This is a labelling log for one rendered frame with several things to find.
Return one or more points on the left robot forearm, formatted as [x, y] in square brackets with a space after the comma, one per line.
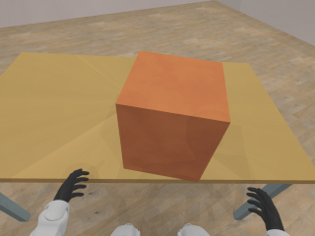
[53, 220]

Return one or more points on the left robot hand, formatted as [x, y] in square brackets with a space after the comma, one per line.
[65, 191]

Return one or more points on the right robot thigh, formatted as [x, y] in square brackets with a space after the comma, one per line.
[192, 230]

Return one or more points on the robot thigh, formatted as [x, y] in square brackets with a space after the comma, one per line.
[192, 230]
[126, 230]

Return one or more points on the right robot hand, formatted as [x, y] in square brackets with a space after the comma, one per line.
[268, 212]

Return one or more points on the carton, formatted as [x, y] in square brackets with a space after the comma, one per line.
[172, 113]

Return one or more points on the left robot thigh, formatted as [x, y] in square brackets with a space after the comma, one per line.
[126, 230]

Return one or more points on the table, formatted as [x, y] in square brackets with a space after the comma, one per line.
[58, 114]

